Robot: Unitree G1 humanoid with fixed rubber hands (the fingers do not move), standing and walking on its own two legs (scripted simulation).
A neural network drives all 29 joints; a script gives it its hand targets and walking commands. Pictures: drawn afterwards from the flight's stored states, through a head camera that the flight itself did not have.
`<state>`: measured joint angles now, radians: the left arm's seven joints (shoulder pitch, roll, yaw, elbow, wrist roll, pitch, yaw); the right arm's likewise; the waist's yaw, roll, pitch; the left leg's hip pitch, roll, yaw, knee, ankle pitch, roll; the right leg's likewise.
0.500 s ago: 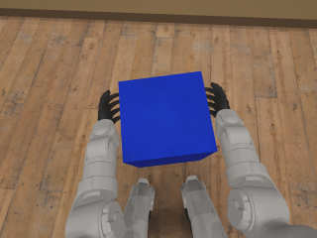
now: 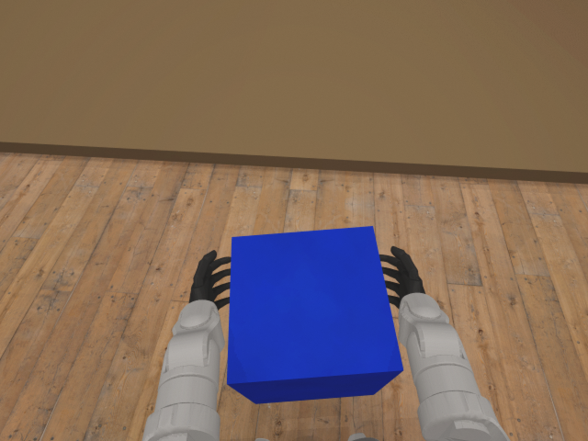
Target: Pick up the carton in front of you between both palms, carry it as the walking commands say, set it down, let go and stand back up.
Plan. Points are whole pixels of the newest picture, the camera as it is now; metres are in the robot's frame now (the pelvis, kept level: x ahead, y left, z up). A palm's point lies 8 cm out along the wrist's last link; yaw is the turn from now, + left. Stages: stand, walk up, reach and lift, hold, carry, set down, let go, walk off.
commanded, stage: reach and lift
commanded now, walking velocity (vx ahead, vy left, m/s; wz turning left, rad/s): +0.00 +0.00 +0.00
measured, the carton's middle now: (309, 322) +0.31 +0.00 -0.10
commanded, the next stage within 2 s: hold in 1.24 s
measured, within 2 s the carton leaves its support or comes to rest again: neither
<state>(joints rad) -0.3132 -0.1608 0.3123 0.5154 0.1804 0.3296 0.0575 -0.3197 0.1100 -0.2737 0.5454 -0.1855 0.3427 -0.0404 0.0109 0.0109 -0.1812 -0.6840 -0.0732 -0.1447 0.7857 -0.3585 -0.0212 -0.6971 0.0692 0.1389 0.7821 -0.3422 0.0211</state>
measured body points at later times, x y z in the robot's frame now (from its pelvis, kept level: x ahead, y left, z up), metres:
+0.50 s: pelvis -0.01 +0.00 +0.03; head -0.04 +0.00 +0.48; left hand +0.30 +0.15 +0.05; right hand +0.30 -0.15 +0.05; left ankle +0.01 +0.13 -0.70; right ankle +0.02 -0.13 -0.70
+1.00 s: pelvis +0.01 +0.00 +0.04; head -0.03 +0.00 +0.49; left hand +0.31 +0.15 +0.07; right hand +0.31 -0.15 +0.06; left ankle +0.01 +0.13 -0.70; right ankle +0.02 -0.13 -0.70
